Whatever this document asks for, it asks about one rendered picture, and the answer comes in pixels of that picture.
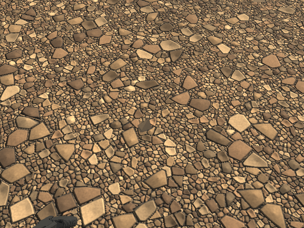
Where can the robot left hand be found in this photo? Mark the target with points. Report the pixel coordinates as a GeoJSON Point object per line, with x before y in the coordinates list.
{"type": "Point", "coordinates": [57, 222]}

